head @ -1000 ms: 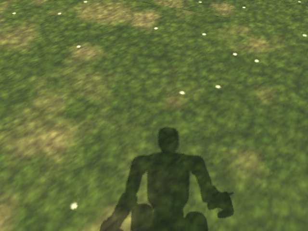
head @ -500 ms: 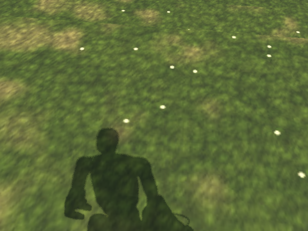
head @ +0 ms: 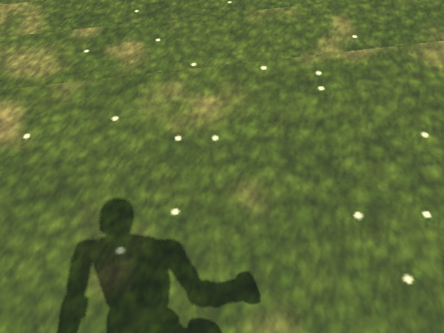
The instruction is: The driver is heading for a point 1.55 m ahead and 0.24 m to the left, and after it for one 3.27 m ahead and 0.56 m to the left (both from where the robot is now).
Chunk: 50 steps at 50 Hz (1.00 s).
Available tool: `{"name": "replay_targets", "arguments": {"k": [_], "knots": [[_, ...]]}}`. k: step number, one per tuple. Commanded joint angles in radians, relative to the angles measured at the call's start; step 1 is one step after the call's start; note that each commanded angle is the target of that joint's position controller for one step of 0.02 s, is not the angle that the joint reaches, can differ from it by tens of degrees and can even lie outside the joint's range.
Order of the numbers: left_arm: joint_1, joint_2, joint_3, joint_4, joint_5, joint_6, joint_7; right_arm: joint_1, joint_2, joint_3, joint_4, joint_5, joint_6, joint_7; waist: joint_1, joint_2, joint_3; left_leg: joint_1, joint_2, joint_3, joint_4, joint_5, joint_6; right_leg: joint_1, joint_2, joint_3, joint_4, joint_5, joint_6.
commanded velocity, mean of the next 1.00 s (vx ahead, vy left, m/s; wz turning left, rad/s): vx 0.50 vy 0.00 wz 0.21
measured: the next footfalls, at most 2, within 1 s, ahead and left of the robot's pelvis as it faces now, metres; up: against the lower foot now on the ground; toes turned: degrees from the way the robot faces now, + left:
left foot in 0.22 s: +0.30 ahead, +0.12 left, +0.00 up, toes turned -5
right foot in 0.72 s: +0.56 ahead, -0.06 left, +0.00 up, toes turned +10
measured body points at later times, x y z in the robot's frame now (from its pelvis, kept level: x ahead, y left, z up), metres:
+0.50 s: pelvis +0.28 +0.05 +0.00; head +0.31 +0.07 +0.45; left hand +0.44 +0.30 -0.11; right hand +0.26 -0.22 -0.13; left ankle +0.26 +0.13 -0.74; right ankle +0.36 -0.10 -0.69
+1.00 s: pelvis +0.53 +0.03 +0.00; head +0.55 +0.02 +0.45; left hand +0.48 +0.30 -0.11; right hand +0.74 -0.20 -0.12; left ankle +0.54 +0.17 -0.67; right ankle +0.52 -0.07 -0.74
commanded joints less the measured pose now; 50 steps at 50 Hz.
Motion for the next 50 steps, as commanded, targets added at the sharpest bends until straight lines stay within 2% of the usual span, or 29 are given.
{"name": "replay_targets", "arguments": {"k": [1,4,6,8,9,10,11,12,13,14,15,16,18,20,22,26,30,33,34,35,36,37,38,39,40,41,43,45,50], "knots": [[0.069,0.157,0.034,-0.043,0.003,-0.01,0.008,-0.117,-0.071,-0.009,-0.096,0.004,-0.014,0.005,0.021,-0.087,-0.002,-0.051,-0.045,0.027,-0.089,0.072,-0.001,0.053,-0.26,0.23,-0.053,0.338,-0.101],[0.106,0.154,0.03,-0.037,0.012,-0.01,0.017,-0.182,-0.068,0.001,-0.126,0.009,-0.026,0.011,0.043,-0.099,0.004,-0.034,-0.073,0.045,-0.184,0.075,0.02,0.113,-0.273,0.236,-0.012,0.437,-0.096],[0.11,0.154,0.027,-0.034,0.016,-0.013,0.025,-0.184,-0.074,0.004,-0.137,0.012,-0.035,0.014,0.036,-0.111,0.007,0.038,-0.088,0.048,-0.25,0.062,0.049,0.128,-0.292,0.246,0.01,0.497,-0.076],[0.065,0.171,0.026,-0.039,0.018,-0.02,0.029,-0.073,-0.096,-0.005,-0.107,0.012,-0.044,0.009,-0.022,-0.123,-0.015,0.221,-0.122,0.065,-0.315,0.005,0.093,0.104,-0.299,0.223,0.061,0.646,-0.038],[0.054,0.183,0.027,-0.036,0.019,-0.025,0.027,0.026,-0.119,-0.017,-0.073,0.014,-0.049,0.0,-0.063,-0.12,-0.06,0.343,-0.155,0.086,-0.335,-0.038,0.117,0.108,-0.282,0.195,0.163,0.782,-0.022],[0.044,0.182,0.025,-0.033,0.02,-0.028,0.021,0.166,-0.14,-0.028,-0.032,0.013,-0.058,-0.011,-0.133,-0.085,-0.132,0.515,-0.15,0.086,-0.39,-0.015,0.146,0.077,-0.234,0.138,0.344,0.795,-0.001],[0.052,0.131,0.009,-0.056,0.02,-0.034,0.016,0.325,-0.198,-0.042,-0.014,-0.003,-0.064,-0.026,-0.189,-0.011,-0.253,0.738,0.035,-0.124,-0.397,-0.154,0.199,-0.063,-0.187,0.094,0.614,0.538,0.017],[0.193,0.053,-0.002,-0.062,-0.01,-0.034,0.008,0.368,-0.309,-0.071,0.006,-0.014,-0.056,-0.024,-0.12,0.249,-0.336,0.957,0.28,-0.646,-0.503,-0.178,0.361,-0.388,0.014,-0.001,0.945,-0.192,0.072],[0.156,0.12,0.001,-0.052,0.03,-0.032,0.013,0.293,-0.229,-0.059,0.009,0.025,-0.042,-0.009,-0.093,0.134,-0.246,0.878,0.259,-0.778,-0.588,-0.289,0.372,-0.517,-0.041,0.044,1.022,-0.266,0.055],[0.052,0.132,0.003,-0.069,0.038,-0.032,0.007,0.193,-0.157,-0.044,-0.014,0.036,-0.039,-0.002,-0.072,0.037,-0.099,0.742,0.212,-0.596,-0.589,-0.282,0.353,-0.544,-0.11,0.023,1.003,-0.167,0.058],[-0.028,0.125,-0.003,-0.089,0.042,-0.036,0.001,0.16,-0.114,-0.032,-0.014,0.03,-0.043,0.004,-0.074,-0.021,-0.053,0.655,0.154,-0.474,-0.598,-0.155,0.33,-0.529,-0.144,0.006,0.948,-0.112,0.063],[-0.057,0.116,-0.005,-0.103,0.045,-0.033,-0.004,0.165,-0.1,-0.026,-0.001,0.028,-0.047,0.003,-0.059,-0.006,-0.03,0.608,0.104,-0.393,-0.605,-0.034,0.306,-0.512,-0.17,-0.005,0.895,-0.095,0.073],[-0.051,0.092,-0.015,-0.112,0.055,-0.017,-0.013,0.202,-0.098,-0.022,0.035,0.036,-0.058,0.001,-0.035,0.045,-0.046,0.567,0.045,-0.307,-0.617,0.139,0.291,-0.457,-0.186,-0.025,0.82,-0.085,0.104],[-0.072,0.077,-0.024,-0.125,0.055,-0.008,-0.017,0.247,-0.119,-0.031,0.057,0.044,-0.064,-0.001,-0.033,0.044,-0.055,0.555,0.033,-0.276,-0.627,0.213,0.312,-0.465,-0.192,-0.048,0.765,-0.094,0.133],[-0.152,0.069,-0.033,-0.154,0.052,-0.003,-0.017,0.273,-0.138,-0.038,0.064,0.045,-0.06,-0.006,-0.046,0.04,-0.029,0.523,0.023,-0.263,-0.659,0.166,0.322,-0.499,-0.203,-0.068,0.679,-0.058,0.16],[-0.336,0.053,-0.05,-0.215,0.042,-0.004,-0.02,0.336,-0.142,-0.047,0.077,0.044,-0.051,-0.006,-0.1,0.042,0.001,0.508,-0.011,-0.25,-0.667,0.131,0.288,-0.501,-0.199,-0.085,0.463,0.102,0.187],[-0.433,0.06,-0.055,-0.253,0.027,-0.014,-0.016,0.389,-0.154,-0.055,0.08,0.034,-0.044,-0.01,-0.135,0.042,-0.016,0.565,-0.002,-0.279,-0.591,0.232,0.269,-0.462,-0.167,-0.082,0.351,0.141,0.184],[-0.386,0.085,-0.048,-0.253,0.023,-0.027,-0.008,0.353,-0.171,-0.064,0.059,0.027,-0.037,-0.018,-0.096,0.055,-0.031,0.551,0.01,-0.329,-0.512,0.257,0.234,-0.324,-0.145,-0.064,0.258,0.072,0.158],[-0.319,0.098,-0.041,-0.234,0.023,-0.033,-0.003,0.327,-0.18,-0.068,0.05,0.028,-0.037,-0.018,-0.062,0.051,-0.05,0.522,-0.002,-0.338,-0.459,0.272,0.218,-0.217,-0.129,-0.068,0.212,0.051,0.145],[-0.216,0.125,-0.029,-0.204,0.029,-0.044,0.009,0.312,-0.176,-0.067,0.044,0.034,-0.041,-0.014,-0.011,0.008,-0.097,0.478,-0.052,-0.31,-0.336,0.278,0.194,-0.058,-0.138,-0.056,0.148,0.056,0.121],[-0.08,0.196,-0.009,-0.19,0.05,-0.055,0.026,0.304,-0.129,-0.054,0.018,0.047,-0.051,-0.007,0.046,-0.098,-0.21,0.387,-0.115,-0.234,-0.1,0.143,0.164,0.139,-0.316,0.114,0.1,-0.085,0.071],[-0.017,0.272,0.007,-0.194,0.066,-0.044,0.039,0.354,-0.036,-0.034,-0.015,0.067,-0.052,-0.009,0.035,-0.27,-0.29,0.131,-0.244,-0.089,0.147,-0.378,0.135,0.346,-0.561,0.455,0.016,-0.228,0.005],[-0.04,0.267,0.017,-0.182,0.049,-0.024,0.036,0.408,-0.104,-0.044,-0.015,0.044,-0.037,-0.015,-0.015,-0.293,-0.281,0.014,-0.207,-0.047,0.286,-0.453,0.141,0.285,-0.617,0.671,-0.025,-0.341,-0.069],[-0.1,0.158,-0.005,-0.199,0.041,-0.02,0.03,0.361,-0.132,-0.05,0.009,0.026,-0.023,-0.014,-0.027,-0.138,-0.153,-0.004,-0.144,-0.062,0.337,-0.365,0.143,0.173,-0.562,0.549,-0.036,-0.373,-0.057],[-0.141,0.101,-0.019,-0.199,0.034,-0.024,0.024,0.304,-0.114,-0.047,0.005,0.021,-0.021,-0.001,-0.032,-0.088,-0.068,0.011,-0.119,-0.052,0.315,-0.294,0.133,0.07,-0.498,0.389,-0.059,-0.25,-0.037],[-0.157,0.081,-0.025,-0.196,0.037,-0.029,0.022,0.284,-0.098,-0.046,0.002,0.019,-0.014,0.008,-0.047,-0.112,-0.042,0.039,-0.095,-0.042,0.288,-0.257,0.123,0.016,-0.454,0.272,-0.08,-0.122,-0.012],[-0.129,0.079,-0.024,-0.171,0.03,-0.046,0.022,0.269,-0.09,-0.045,-0.004,0.004,0.006,0.024,-0.061,-0.15,-0.03,0.061,-0.079,-0.024,0.28,-0.218,0.106,-0.021,-0.406,0.134,-0.093,0.076,0.003],[-0.096,0.091,-0.017,-0.152,0.021,-0.062,0.017,0.225,-0.081,-0.042,-0.029,0.006,0.016,0.035,-0.065,-0.137,-0.046,0.032,-0.074,-0.019,0.281,-0.174,0.097,-0.004,-0.412,0.069,-0.101,0.208,-0.008],[-0.043,0.102,-0.007,-0.115,0.02,-0.062,0.013,0.064,-0.066,-0.029,-0.091,0.007,0.022,0.055,-0.046,-0.118,-0.007,-0.065,-0.055,0.008,0.161,-0.027,0.072,0.025,-0.404,-0.083,-0.136,0.301,-0.018]]}}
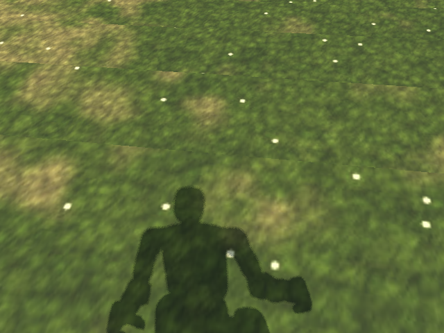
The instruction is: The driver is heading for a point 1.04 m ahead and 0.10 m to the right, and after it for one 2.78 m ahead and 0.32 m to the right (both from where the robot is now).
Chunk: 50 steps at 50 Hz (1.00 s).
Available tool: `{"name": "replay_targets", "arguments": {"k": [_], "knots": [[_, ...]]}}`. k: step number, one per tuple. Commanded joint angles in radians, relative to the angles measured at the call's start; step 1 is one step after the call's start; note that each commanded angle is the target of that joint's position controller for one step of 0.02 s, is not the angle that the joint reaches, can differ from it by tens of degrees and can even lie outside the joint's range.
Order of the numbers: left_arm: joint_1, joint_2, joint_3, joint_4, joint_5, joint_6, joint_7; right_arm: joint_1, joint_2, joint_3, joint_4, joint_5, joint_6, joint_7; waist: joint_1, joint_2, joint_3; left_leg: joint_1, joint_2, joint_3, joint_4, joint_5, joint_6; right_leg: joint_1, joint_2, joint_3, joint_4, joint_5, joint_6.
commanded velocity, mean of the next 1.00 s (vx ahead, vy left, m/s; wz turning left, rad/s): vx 0.50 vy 0.00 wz -0.17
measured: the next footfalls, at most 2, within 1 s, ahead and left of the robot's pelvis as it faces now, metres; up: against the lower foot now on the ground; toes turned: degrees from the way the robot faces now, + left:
left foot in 0.24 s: +0.26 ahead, +0.14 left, +0.00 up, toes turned +11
right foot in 0.78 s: +0.56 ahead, -0.03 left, +0.00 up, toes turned -12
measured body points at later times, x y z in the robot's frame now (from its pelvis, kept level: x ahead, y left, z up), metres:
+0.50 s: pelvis +0.26 +0.07 +0.00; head +0.28 +0.08 +0.45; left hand +0.30 +0.33 -0.14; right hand +0.32 -0.19 -0.12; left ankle +0.23 +0.13 -0.75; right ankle +0.31 -0.09 -0.66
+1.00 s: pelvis +0.52 +0.01 -0.01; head +0.55 +0.00 +0.44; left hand +0.64 +0.27 -0.13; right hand +0.58 -0.27 -0.13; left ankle +0.58 +0.18 -0.66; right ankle +0.52 -0.02 -0.75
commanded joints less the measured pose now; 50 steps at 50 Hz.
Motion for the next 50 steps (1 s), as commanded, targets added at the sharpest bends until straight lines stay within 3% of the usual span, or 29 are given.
{"name": "replay_targets", "arguments": {"k": [1,5,8,10,11,12,13,14,15,16,17,18,19,23,28,33,36,38,39,40,41,42,44,45,47,50], "knots": [[-0.014,0.106,0.024,-0.046,0.0,-0.016,-0.002,-0.067,-0.001,0.013,-0.086,0.002,-0.007,0.015,-0.015,-0.139,0.03,-0.085,0.027,0.007,-0.098,0.111,-0.01,0.038,-0.256,0.108,-0.132,0.307,-0.107],[0.028,0.134,0.033,-0.019,-0.001,-0.01,0.001,-0.196,0.01,0.03,-0.135,0.001,-0.014,0.03,0.017,-0.141,0.062,-0.006,0.022,0.083,-0.307,0.16,0.023,0.058,-0.265,0.022,-0.123,0.337,-0.086],[0.084,0.149,0.035,0.017,0.002,0.005,0.004,-0.23,0.005,0.033,-0.153,-0.007,-0.017,0.023,0.025,-0.142,0.07,0.063,-0.019,0.124,-0.41,0.053,0.068,0.125,-0.285,-0.008,-0.062,0.494,-0.077],[0.112,0.168,0.033,0.048,0.003,0.018,0.004,-0.155,-0.002,0.028,-0.129,-0.015,-0.026,0.005,-0.013,-0.159,0.021,0.217,-0.087,0.143,-0.465,-0.041,0.111,0.148,-0.292,-0.021,0.083,0.814,-0.077],[0.11,0.173,0.029,0.057,-0.002,0.025,0.005,-0.025,-0.019,0.018,-0.085,-0.021,-0.037,-0.006,-0.078,-0.142,-0.048,0.382,-0.118,0.144,-0.537,-0.017,0.134,0.125,-0.275,-0.043,0.241,0.87,-0.067],[0.101,0.155,0.019,0.05,-0.01,0.026,0.004,0.144,-0.06,0.001,-0.028,-0.036,-0.049,-0.02,-0.152,-0.108,-0.151,0.65,-0.064,0.081,-0.567,0.017,0.16,-0.022,-0.241,-0.055,0.455,0.702,-0.052],[0.132,0.043,-0.011,-0.009,-0.037,0.022,-0.013,0.263,-0.174,-0.024,-0.014,-0.055,-0.055,-0.04,-0.17,0.101,-0.322,1.006,0.283,-0.337,-0.592,-0.061,0.251,-0.37,-0.129,-0.058,0.827,0.129,-0.008],[0.122,0.098,0.011,-0.013,-0.032,0.027,-0.008,0.278,-0.215,-0.036,-0.019,-0.01,-0.047,-0.052,-0.171,0.117,-0.408,1.005,0.438,-0.643,-0.719,0.11,0.313,-0.499,0.006,0.088,1.05,-0.327,0.001],[0.017,0.137,0.028,-0.025,-0.025,0.031,-0.003,0.21,-0.182,-0.029,-0.009,0.01,-0.047,-0.059,-0.156,-0.004,-0.249,0.882,0.366,-0.44,-0.708,0.187,0.271,-0.558,-0.039,0.209,1.065,-0.243,-0.014],[0.004,0.098,0.016,-0.026,-0.031,0.024,-0.009,0.145,-0.115,-0.009,0.001,0.011,-0.055,-0.06,-0.106,0.003,-0.111,0.723,0.316,-0.291,-0.743,0.235,0.229,-0.544,-0.076,0.2,0.992,-0.179,-0.019],[0.024,0.087,0.018,-0.002,-0.025,0.029,-0.012,0.093,-0.056,0.009,0.004,0.01,-0.064,-0.057,-0.064,-0.014,-0.045,0.622,0.26,-0.194,-0.786,0.238,0.171,-0.5,-0.105,0.193,0.909,-0.139,-0.019],[0.052,0.08,0.02,0.017,-0.005,0.046,-0.014,0.062,-0.024,0.02,0.009,0.017,-0.073,-0.057,-0.03,0.023,-0.01,0.546,0.221,-0.125,-0.817,0.244,0.138,-0.452,-0.114,0.187,0.868,-0.113,-0.011],[0.087,0.066,0.02,0.041,0.006,0.062,-0.021,0.052,-0.005,0.025,0.012,0.017,-0.082,-0.057,-0.016,0.038,-0.008,0.503,0.201,-0.077,-0.844,0.243,0.125,-0.407,-0.111,0.182,0.86,-0.086,-0.005],[0.006,0.033,0.025,0.025,0.002,0.08,-0.044,0.102,-0.026,0.017,0.052,0.021,-0.114,-0.059,-0.009,0.024,0.032,0.508,0.186,0.028,-0.915,0.273,0.12,-0.501,-0.113,0.176,0.823,0.04,0.005],[-0.17,0.016,0.017,-0.029,0.007,0.076,-0.056,0.153,-0.01,0.022,0.089,0.02,-0.117,-0.067,-0.038,0.01,0.082,0.564,0.174,0.14,-0.929,0.322,0.119,-0.591,-0.109,0.139,0.607,0.198,0.012],[-0.315,0.007,0.001,-0.093,0.014,0.073,-0.073,0.233,-0.039,0.018,0.137,0.018,-0.107,-0.083,-0.074,0.0,0.105,0.689,0.213,0.215,-0.884,0.49,0.106,-0.559,-0.079,0.038,0.399,0.191,-0.035],[-0.281,0.025,0.009,-0.097,0.016,0.075,-0.068,0.224,-0.075,0.012,0.147,0.013,-0.094,-0.092,-0.04,0.025,0.057,0.764,0.225,0.264,-0.728,0.884,0.088,-0.449,-0.002,-0.021,0.356,0.061,-0.094],[-0.134,0.056,0.026,-0.063,0.02,0.071,-0.056,0.211,-0.11,0.003,0.145,0.011,-0.074,-0.096,0.026,0.037,-0.037,0.755,0.228,0.281,-0.464,1.036,0.086,-0.275,0.069,-0.034,0.335,-0.05,-0.145],[0.015,0.086,0.046,-0.017,0.027,0.063,-0.044,0.195,-0.115,0.003,0.136,0.016,-0.067,-0.092,0.096,0.0,-0.117,0.655,0.208,0.295,-0.233,0.908,0.068,-0.069,0.089,-0.005,0.249,-0.016,-0.18],[0.133,0.187,0.079,0.005,0.034,0.062,-0.028,0.2,-0.076,0.013,0.101,0.016,-0.071,-0.087,0.135,-0.115,-0.213,0.426,0.158,0.295,0.088,0.461,0.036,0.17,-0.111,0.264,0.202,-0.077,-0.244],[0.064,0.285,0.102,-0.021,0.008,0.073,-0.024,0.208,-0.005,0.022,0.024,0.029,-0.08,-0.065,0.052,-0.329,-0.286,0.003,-0.093,0.176,0.44,-0.352,-0.026,0.405,-0.361,0.847,0.066,0.009,-0.422],[0.07,0.257,0.098,-0.024,-0.018,0.082,-0.021,0.091,-0.064,0.016,0.006,0.012,-0.09,-0.064,0.096,-0.12,-0.237,-0.107,-0.036,-0.006,0.452,-0.274,-0.016,0.373,-0.347,0.798,0.017,0.063,-0.404],[-0.018,0.157,0.071,-0.012,-0.016,0.077,-0.008,0.08,-0.045,0.023,0.001,0.025,-0.11,-0.064,0.008,-0.017,-0.03,-0.067,0.047,-0.005,0.283,-0.146,-0.011,0.111,-0.281,0.574,-0.012,0.218,-0.317],[-0.054,0.13,0.062,-0.016,-0.02,0.071,-0.004,0.081,-0.042,0.022,0.001,0.009,-0.098,-0.065,-0.028,-0.008,0.002,-0.014,0.069,-0.013,0.21,-0.138,-0.022,0.024,-0.224,0.499,-0.022,0.278,-0.282],[-0.079,0.112,0.051,-0.032,-0.021,0.052,-0.002,0.115,-0.03,0.024,0.006,-0.012,-0.057,-0.061,-0.061,-0.041,-0.017,0.07,0.073,-0.004,0.138,-0.125,-0.05,-0.053,-0.168,0.422,-0.039,0.372,-0.264],[-0.033,0.152,0.06,-0.03,-0.019,0.038,-0.005,0.058,-0.009,0.029,-0.025,-0.01,-0.032,-0.054,-0.056,-0.057,-0.009,0.047,0.069,0.025,0.023,-0.052,-0.079,-0.095,-0.126,0.387,-0.061,0.389,-0.255]]}}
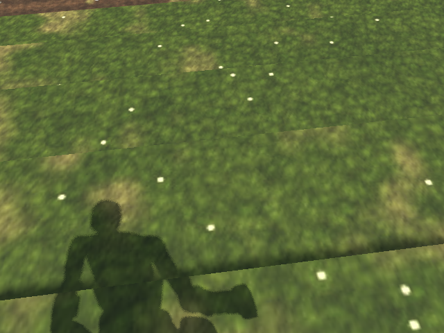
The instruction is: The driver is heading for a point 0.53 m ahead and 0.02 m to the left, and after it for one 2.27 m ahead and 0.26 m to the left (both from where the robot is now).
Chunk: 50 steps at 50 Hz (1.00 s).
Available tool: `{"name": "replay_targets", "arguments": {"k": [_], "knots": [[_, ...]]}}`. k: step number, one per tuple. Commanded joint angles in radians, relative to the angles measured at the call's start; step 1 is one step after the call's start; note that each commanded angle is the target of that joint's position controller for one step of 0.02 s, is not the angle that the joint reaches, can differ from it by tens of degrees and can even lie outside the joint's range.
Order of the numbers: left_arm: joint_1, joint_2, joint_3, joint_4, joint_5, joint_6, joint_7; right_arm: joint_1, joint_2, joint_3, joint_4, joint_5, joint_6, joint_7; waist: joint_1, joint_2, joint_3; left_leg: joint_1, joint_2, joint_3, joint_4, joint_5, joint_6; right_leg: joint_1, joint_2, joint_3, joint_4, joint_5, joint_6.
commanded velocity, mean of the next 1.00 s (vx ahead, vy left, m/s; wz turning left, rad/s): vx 0.37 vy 0.00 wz -0.11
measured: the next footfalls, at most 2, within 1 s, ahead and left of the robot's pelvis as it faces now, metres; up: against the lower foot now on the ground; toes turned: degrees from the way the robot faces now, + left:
left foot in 0.32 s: +0.36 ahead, +0.11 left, +0.00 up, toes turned -12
right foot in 0.80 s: +0.51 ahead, -0.12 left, +0.00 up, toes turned -8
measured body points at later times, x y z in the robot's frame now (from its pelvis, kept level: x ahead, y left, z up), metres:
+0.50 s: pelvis +0.27 +0.04 +0.00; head +0.29 +0.06 +0.45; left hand +0.41 +0.29 -0.13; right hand +0.29 -0.24 -0.11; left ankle +0.32 +0.12 -0.74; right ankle +0.19 -0.07 -0.65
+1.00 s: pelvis +0.39 -0.02 +0.00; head +0.42 -0.04 +0.45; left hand +0.56 +0.22 -0.09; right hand +0.46 -0.31 -0.14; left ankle +0.36 +0.11 -0.65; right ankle +0.47 -0.11 -0.74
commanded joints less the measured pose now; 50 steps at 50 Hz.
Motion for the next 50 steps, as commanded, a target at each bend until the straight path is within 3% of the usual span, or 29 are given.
{"name": "replay_targets", "arguments": {"k": [1,6,10,13,14,15,16,17,18,19,20,21,23,25,27,29,31,33,36,38,39,40,41,42,43,44,45,46,50], "knots": [[0.032,0.144,0.031,-0.064,-0.001,-0.026,0.004,0.03,-0.073,-0.017,-0.052,-0.004,0.02,0.004,-0.021,-0.035,-0.032,-0.05,-0.001,0.033,-0.103,0.096,-0.03,0.01,-0.25,0.254,-0.172,0.353,-0.14],[0.13,0.147,0.033,-0.06,-0.001,-0.023,0.004,-0.144,-0.075,-0.008,-0.114,0.005,0.02,0.007,0.054,-0.079,-0.026,-0.114,-0.032,0.03,-0.32,0.252,-0.037,0.114,-0.234,0.29,-0.129,0.367,-0.098],[0.172,0.161,0.036,-0.07,0.013,-0.016,0.01,-0.239,-0.083,0.0,-0.163,0.014,0.003,0.011,0.088,-0.086,-0.024,-0.104,-0.076,0.028,-0.437,0.244,-0.015,0.193,-0.257,0.343,-0.059,0.443,-0.092],[0.128,0.178,0.037,-0.084,0.016,-0.018,0.024,-0.156,-0.11,-0.005,-0.159,0.017,-0.01,0.007,0.034,-0.108,-0.028,0.062,-0.103,0.022,-0.552,0.183,0.032,0.179,-0.279,0.374,-0.006,0.495,-0.053],[0.103,0.184,0.036,-0.091,0.017,-0.021,0.023,-0.065,-0.126,-0.013,-0.13,0.014,-0.016,0.003,-0.005,-0.106,-0.06,0.196,-0.132,0.039,-0.579,0.148,0.057,0.153,-0.269,0.363,0.061,0.591,-0.034],[0.089,0.18,0.033,-0.088,0.01,-0.025,0.019,0.073,-0.144,-0.026,-0.088,0.01,-0.028,-0.004,-0.075,-0.061,-0.12,0.374,-0.141,0.049,-0.646,0.184,0.083,0.121,-0.219,0.316,0.22,0.632,-0.008],[0.1,0.129,0.017,-0.101,0.002,-0.033,0.012,0.227,-0.197,-0.041,-0.069,-0.006,-0.04,-0.017,-0.136,0.021,-0.24,0.602,0.018,-0.117,-0.679,0.052,0.131,0.007,-0.158,0.253,0.478,0.433,0.021],[0.224,0.037,0.0,-0.118,-0.014,-0.037,0.005,0.282,-0.297,-0.062,-0.064,-0.015,-0.033,-0.021,-0.076,0.231,-0.347,0.837,0.29,-0.586,-0.763,-0.027,0.244,-0.281,0.014,0.148,0.786,-0.255,0.068],[0.255,0.11,0.006,-0.093,0.017,-0.031,0.009,0.248,-0.261,-0.064,-0.05,0.015,-0.015,-0.01,-0.053,0.201,-0.31,0.774,0.311,-0.801,-0.854,-0.188,0.295,-0.415,-0.014,0.159,0.909,-0.339,0.064],[0.164,0.131,0.012,-0.095,0.028,-0.025,0.006,0.154,-0.17,-0.045,-0.07,0.02,-0.01,-0.007,-0.038,0.069,-0.14,0.632,0.269,-0.648,-0.869,-0.234,0.284,-0.454,-0.065,0.162,0.94,-0.251,0.066],[0.075,0.123,0.007,-0.114,0.031,-0.025,-0.002,0.104,-0.119,-0.032,-0.069,0.018,-0.016,-0.003,-0.038,-0.002,-0.063,0.523,0.211,-0.497,-0.883,-0.147,0.259,-0.441,-0.098,0.152,0.885,-0.18,0.067],[0.052,0.106,0.004,-0.124,0.027,-0.02,-0.009,0.096,-0.104,-0.027,-0.057,0.012,-0.024,-0.003,-0.021,0.022,-0.033,0.467,0.162,-0.387,-0.894,-0.026,0.23,-0.419,-0.124,0.145,0.83,-0.156,0.071],[0.083,0.093,-0.001,-0.112,0.031,0.001,-0.019,0.123,-0.098,-0.023,-0.026,0.02,-0.044,0.0,0.004,0.088,-0.045,0.416,0.109,-0.262,-0.901,0.206,0.211,-0.348,-0.134,0.134,0.768,-0.146,0.088],[0.075,0.085,-0.003,-0.116,0.034,0.013,-0.019,0.167,-0.107,-0.026,0.001,0.031,-0.063,0.009,0.015,0.081,-0.062,0.426,0.105,-0.208,-0.904,0.337,0.227,-0.361,-0.13,0.125,0.736,-0.133,0.098],[0.0,0.079,-0.009,-0.137,0.035,0.017,-0.018,0.192,-0.122,-0.033,0.022,0.037,-0.065,0.01,0.009,0.076,-0.035,0.438,0.107,-0.168,-0.94,0.354,0.238,-0.425,-0.157,0.105,0.664,-0.068,0.112],[-0.08,0.057,-0.021,-0.16,0.041,0.015,-0.015,0.204,-0.105,-0.025,0.036,0.047,-0.058,0.01,0.008,0.066,-0.008,0.422,0.078,-0.111,-0.924,0.603,0.236,-0.421,-0.191,0.035,0.533,0.001,0.14],[-0.132,0.012,-0.041,-0.167,0.031,0.008,-0.013,0.219,-0.105,-0.022,0.046,0.05,-0.051,0.009,-0.006,0.071,-0.03,0.398,0.037,-0.051,-0.875,0.814,0.217,-0.331,-0.177,-0.012,0.405,0.069,0.158],[-0.169,0.004,-0.05,-0.17,0.015,0.001,-0.01,0.25,-0.125,-0.026,0.061,0.051,-0.038,0.005,-0.024,0.087,-0.049,0.397,0.02,-0.038,-0.829,0.878,0.202,-0.255,-0.146,-0.034,0.312,0.128,0.161],[-0.212,0.036,-0.044,-0.193,0.016,-0.012,-0.001,0.258,-0.145,-0.028,0.063,0.05,-0.006,-0.009,-0.035,0.109,-0.052,0.446,0.02,-0.094,-0.752,0.848,0.189,-0.22,-0.121,-0.016,0.236,0.117,0.141],[-0.133,0.06,-0.038,-0.177,0.016,-0.027,0.006,0.232,-0.154,-0.034,0.042,0.049,0.016,-0.021,-0.004,0.099,-0.069,0.468,0.025,-0.154,-0.67,0.757,0.166,-0.144,-0.122,0.015,0.135,0.103,0.12],[-0.069,0.075,-0.034,-0.163,0.022,-0.04,0.013,0.212,-0.155,-0.036,0.03,0.056,0.022,-0.023,0.03,0.061,-0.091,0.437,-0.001,-0.154,-0.582,0.67,0.141,-0.038,-0.145,0.031,0.043,0.207,0.104],[0.002,0.141,-0.02,-0.168,0.032,-0.051,0.026,0.217,-0.12,-0.029,-0.011,0.064,0.021,-0.024,0.041,-0.056,-0.201,0.348,-0.056,-0.121,-0.408,0.418,0.109,0.16,-0.318,0.164,0.074,0.508,0.065],[0.022,0.202,-0.005,-0.192,0.022,-0.036,0.027,0.349,-0.038,-0.017,-0.021,0.075,0.027,-0.033,0.009,-0.262,-0.327,0.174,-0.189,-0.011,-0.146,-0.26,0.082,0.364,-0.582,0.362,0.132,0.89,-0.059],[0.039,0.178,-0.001,-0.192,-0.013,-0.011,0.024,0.361,-0.117,-0.038,0.001,0.051,0.047,-0.043,0.037,-0.256,-0.356,0.085,-0.214,-0.001,0.013,-0.415,0.074,0.323,-0.614,0.452,0.079,0.836,-0.132],[-0.008,0.123,-0.015,-0.206,-0.012,-0.001,0.027,0.311,-0.142,-0.051,0.005,0.038,0.061,-0.04,0.016,-0.141,-0.257,0.058,-0.176,-0.033,0.083,-0.341,0.063,0.228,-0.561,0.381,0.028,0.697,-0.117],[-0.085,0.079,-0.029,-0.217,0.0,0.005,0.032,0.259,-0.129,-0.052,-0.004,0.038,0.072,-0.033,-0.01,-0.118,-0.179,0.059,-0.15,-0.029,0.08,-0.266,0.049,0.137,-0.506,0.297,-0.017,0.6,-0.087],[-0.134,0.063,-0.035,-0.223,0.008,0.007,0.037,0.234,-0.116,-0.052,-0.014,0.042,0.086,-0.026,-0.031,-0.141,-0.131,0.075,-0.129,-0.023,0.065,-0.215,0.031,0.065,-0.466,0.219,-0.057,0.558,-0.069],[-0.151,0.064,-0.034,-0.223,0.01,0.004,0.041,0.225,-0.114,-0.054,-0.022,0.039,0.104,-0.021,-0.043,-0.172,-0.117,0.108,-0.123,-0.011,0.064,-0.173,0.017,0.012,-0.44,0.168,-0.077,0.529,-0.062],[-0.163,0.063,-0.029,-0.222,0.026,-0.002,0.038,0.201,-0.114,-0.059,-0.052,0.042,0.134,-0.013,-0.057,-0.151,-0.142,0.147,-0.13,0.008,0.038,-0.116,0.001,-0.046,-0.428,0.072,-0.1,0.405,-0.075]]}}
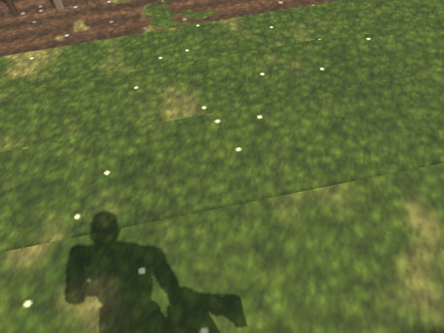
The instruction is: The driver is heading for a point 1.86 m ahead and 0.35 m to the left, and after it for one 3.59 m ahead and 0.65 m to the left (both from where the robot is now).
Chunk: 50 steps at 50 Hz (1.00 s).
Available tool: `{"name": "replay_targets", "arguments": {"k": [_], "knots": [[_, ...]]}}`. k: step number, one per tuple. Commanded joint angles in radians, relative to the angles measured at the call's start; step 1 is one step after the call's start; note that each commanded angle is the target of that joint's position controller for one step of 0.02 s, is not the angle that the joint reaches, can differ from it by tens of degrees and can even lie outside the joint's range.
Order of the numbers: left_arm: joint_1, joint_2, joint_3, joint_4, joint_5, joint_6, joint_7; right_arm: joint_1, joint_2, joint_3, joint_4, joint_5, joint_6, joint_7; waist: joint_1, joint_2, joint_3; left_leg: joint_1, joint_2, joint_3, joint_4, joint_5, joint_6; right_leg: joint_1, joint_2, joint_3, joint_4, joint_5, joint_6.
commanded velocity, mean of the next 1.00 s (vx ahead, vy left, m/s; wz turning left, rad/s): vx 0.02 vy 0.00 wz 0.33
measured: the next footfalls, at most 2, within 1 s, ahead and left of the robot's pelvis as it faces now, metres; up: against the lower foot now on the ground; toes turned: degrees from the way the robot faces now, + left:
left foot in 0.24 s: -0.01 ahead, +0.12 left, +0.00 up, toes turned +10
right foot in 0.70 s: +0.05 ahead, -0.06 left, +0.00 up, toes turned +27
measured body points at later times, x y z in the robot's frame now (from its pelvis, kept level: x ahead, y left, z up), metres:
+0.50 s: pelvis -0.04 +0.03 +0.01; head -0.03 +0.06 +0.46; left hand +0.01 +0.34 -0.11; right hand +0.15 -0.22 -0.08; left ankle -0.05 +0.11 -0.74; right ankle +0.02 -0.10 -0.67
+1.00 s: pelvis -0.04 +0.00 +0.00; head -0.02 +0.01 +0.45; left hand +0.00 +0.30 -0.10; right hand +0.17 -0.21 -0.11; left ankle -0.10 +0.11 -0.74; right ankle +0.01 -0.08 -0.74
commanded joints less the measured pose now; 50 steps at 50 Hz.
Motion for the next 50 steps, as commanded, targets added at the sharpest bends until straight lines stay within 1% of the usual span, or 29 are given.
{"name": "replay_targets", "arguments": {"k": [1,4,8,10,11,12,13,14,15,16,18,20,22,24,28,30,33,34,35,36,37,38,39,40,41,44,47,48,50], "knots": [[-0.003,0.125,0.037,-0.057,0.009,-0.008,0.004,0.099,-0.05,-0.015,-0.053,-0.004,0.022,0.008,-0.019,-0.166,-0.157,0.033,0.022,0.003,-0.013,0.039,-0.011,0.082,-0.26,0.159,-0.17,0.243,-0.164],[-0.012,0.149,0.049,-0.056,0.01,0.009,-0.001,0.032,-0.044,-0.003,-0.094,-0.008,0.034,0.027,-0.001,-0.193,-0.142,0.07,0.041,0.033,-0.167,0.049,-0.001,0.055,-0.262,0.13,-0.202,-0.016,-0.15],[0.006,0.195,0.071,-0.054,0.012,0.035,-0.018,-0.008,-0.058,0.004,-0.138,0.003,0.037,0.052,0.022,-0.206,-0.149,0.171,0.032,0.089,-0.364,0.001,0.038,0.046,-0.289,0.114,-0.2,-0.16,-0.13],[-0.005,0.217,0.081,-0.056,0.001,0.049,-0.024,0.029,-0.057,0.005,-0.136,0.005,0.029,0.062,-0.004,-0.183,-0.149,0.262,0.02,0.117,-0.534,0.069,0.074,0.019,-0.282,0.085,-0.165,-0.227,-0.083],[0.001,0.215,0.085,-0.052,-0.004,0.057,-0.027,0.065,-0.058,0.004,-0.124,-0.001,0.022,0.062,-0.022,-0.138,-0.129,0.334,0.011,0.098,-0.657,0.121,0.096,-0.044,-0.258,0.046,-0.107,-0.262,-0.033],[0.037,0.184,0.084,-0.041,-0.007,0.064,-0.036,0.088,-0.092,-0.002,-0.122,-0.014,0.009,0.053,-0.03,0.029,-0.077,0.358,0.111,-0.105,-0.845,0.096,0.122,-0.138,-0.186,-0.039,0.081,-0.318,0.044],[0.009,0.116,0.064,-0.11,-0.018,0.066,-0.031,0.073,-0.26,-0.043,-0.165,-0.019,0.007,0.043,-0.033,0.279,-0.018,0.32,0.403,-0.573,-0.959,0.128,0.232,-0.385,0.011,-0.076,0.291,-0.507,0.126],[-0.084,0.169,0.07,-0.113,-0.003,0.069,-0.025,0.113,-0.286,-0.062,-0.142,-0.031,0.007,0.027,-0.072,0.122,0.021,0.2,0.406,-0.523,-0.966,0.202,0.294,-0.356,0.001,0.095,0.466,-0.442,0.123],[-0.07,0.151,0.07,-0.119,-0.021,0.069,-0.033,0.03,-0.236,-0.045,-0.154,-0.029,0.0,0.009,-0.008,0.113,0.011,0.181,0.322,-0.413,-0.946,0.208,0.267,-0.323,-0.001,0.143,0.518,-0.34,0.118],[-0.038,0.161,0.073,-0.101,-0.025,0.062,-0.037,-0.046,-0.196,-0.033,-0.162,-0.021,-0.005,0.005,0.037,0.103,0.011,0.177,0.253,-0.334,-0.939,0.213,0.229,-0.304,0.002,0.151,0.526,-0.241,0.11],[0.024,0.191,0.085,-0.055,0.008,0.059,-0.036,-0.09,-0.149,-0.019,-0.174,-0.009,-0.024,0.002,0.049,0.103,-0.061,0.257,0.196,-0.268,-0.89,0.403,0.217,-0.277,0.027,0.128,0.598,-0.181,0.101],[0.021,0.184,0.084,-0.057,0.005,0.066,-0.039,-0.053,-0.132,-0.015,-0.165,0.002,-0.034,0.009,0.035,0.057,-0.11,0.316,0.196,-0.272,-0.857,0.506,0.224,-0.271,0.037,0.135,0.615,-0.197,0.106],[-0.005,0.16,0.074,-0.071,-0.003,0.074,-0.041,-0.013,-0.136,-0.022,-0.155,0.002,-0.036,0.017,0.014,0.072,-0.111,0.364,0.19,-0.299,-0.836,0.481,0.225,-0.296,0.041,0.138,0.562,-0.213,0.11],[-0.021,0.157,0.067,-0.077,-0.009,0.081,-0.034,0.013,-0.141,-0.028,-0.153,-0.001,-0.033,0.022,-0.005,0.109,-0.105,0.384,0.191,-0.338,-0.823,0.421,0.236,-0.293,0.039,0.148,0.48,-0.228,0.109],[-0.06,0.157,0.054,-0.1,-0.009,0.073,-0.024,0.03,-0.169,-0.041,-0.161,-0.01,-0.025,0.029,-0.034,0.104,-0.102,0.355,0.195,-0.424,-0.787,0.436,0.257,-0.212,0.06,0.149,0.345,-0.288,0.09],[-0.034,0.16,0.049,-0.098,-0.017,0.063,-0.018,0.01,-0.176,-0.043,-0.165,-0.013,-0.024,0.032,-0.023,0.106,-0.119,0.328,0.192,-0.449,-0.77,0.508,0.252,-0.138,0.071,0.146,0.289,-0.307,0.076],[0.061,0.154,0.044,-0.072,-0.024,0.052,-0.006,-0.043,-0.15,-0.032,-0.163,-0.009,-0.027,0.026,0.019,0.102,-0.144,0.261,0.165,-0.449,-0.739,0.578,0.204,0.05,0.071,0.131,0.093,-0.238,0.047],[0.098,0.135,0.038,-0.061,-0.019,0.046,-0.002,-0.062,-0.132,-0.023,-0.162,0.001,-0.028,0.019,0.046,0.081,-0.149,0.212,0.138,-0.432,-0.719,0.493,0.163,0.154,0.056,0.124,-0.058,-0.121,0.033],[0.076,0.143,0.032,-0.069,-0.005,0.037,0.004,-0.037,-0.082,-0.004,-0.156,0.004,-0.033,0.014,0.027,0.009,-0.159,0.147,0.091,-0.393,-0.688,0.314,0.107,0.241,-0.034,0.216,-0.152,-0.091,0.016],[0.013,0.193,0.027,-0.102,0.011,0.03,0.004,0.018,-0.007,0.019,-0.154,0.008,-0.037,0.015,-0.015,-0.205,-0.172,0.068,-0.035,-0.259,-0.563,0.067,0.054,0.282,-0.251,0.496,-0.245,-0.103,-0.041],[-0.005,0.199,0.025,-0.092,0.011,0.028,-0.008,-0.004,-0.067,0.007,-0.14,-0.012,-0.027,0.008,0.001,-0.223,-0.117,0.119,-0.078,-0.19,-0.55,-0.055,0.041,0.108,-0.298,0.565,-0.239,-0.035,-0.129],[-0.036,0.15,0.01,-0.086,0.003,0.023,-0.019,0.001,-0.077,0.006,-0.123,-0.018,-0.022,0.009,-0.024,-0.19,-0.087,0.178,-0.024,-0.173,-0.562,-0.005,0.03,0.072,-0.255,0.523,-0.24,-0.05,-0.137],[-0.069,0.132,0.003,-0.082,-0.007,0.019,-0.026,-0.008,-0.062,0.013,-0.107,-0.017,-0.025,0.012,-0.035,-0.188,-0.064,0.212,-0.012,-0.137,-0.63,0.093,0.026,0.063,-0.178,0.454,-0.219,-0.074,-0.1],[-0.067,0.163,0.013,-0.08,-0.011,0.022,-0.028,-0.028,-0.059,0.014,-0.1,-0.017,-0.03,0.012,-0.024,-0.21,-0.065,0.236,-0.031,-0.106,-0.67,0.182,0.022,0.077,-0.114,0.407,-0.188,-0.055,-0.065],[-0.049,0.201,0.026,-0.076,-0.019,0.024,-0.025,-0.035,-0.072,0.012,-0.101,-0.021,-0.035,0.01,-0.013,-0.237,-0.078,0.236,-0.038,-0.088,-0.679,0.219,0.018,0.11,-0.089,0.401,-0.154,0.023,-0.057],[0.005,0.237,0.047,-0.073,-0.032,0.034,-0.032,-0.036,-0.08,0.015,-0.096,-0.011,-0.046,-0.002,0.009,-0.194,-0.112,0.209,-0.026,-0.065,-0.676,0.193,0.003,0.178,-0.1,0.456,-0.093,0.147,-0.073],[0.021,0.235,0.06,-0.081,-0.027,0.045,-0.036,-0.029,-0.073,0.019,-0.108,-0.009,-0.055,-0.02,0.014,-0.185,-0.125,0.198,-0.008,-0.048,-0.636,0.158,0.009,0.171,-0.106,0.514,-0.048,0.237,-0.097],[0.034,0.233,0.064,-0.085,-0.029,0.049,-0.038,-0.036,-0.08,0.015,-0.107,-0.007,-0.055,-0.021,0.029,-0.147,-0.137,0.205,-0.018,-0.038,-0.6,0.152,0.017,0.151,-0.093,0.512,-0.048,0.239,-0.097],[-0.005,0.236,0.073,-0.1,-0.027,0.057,-0.04,-0.017,-0.064,0.019,-0.113,-0.011,-0.057,-0.019,0.006,-0.126,-0.142,0.219,-0.002,-0.039,-0.614,0.145,0.037,0.099,-0.079,0.51,-0.018,0.178,-0.09]]}}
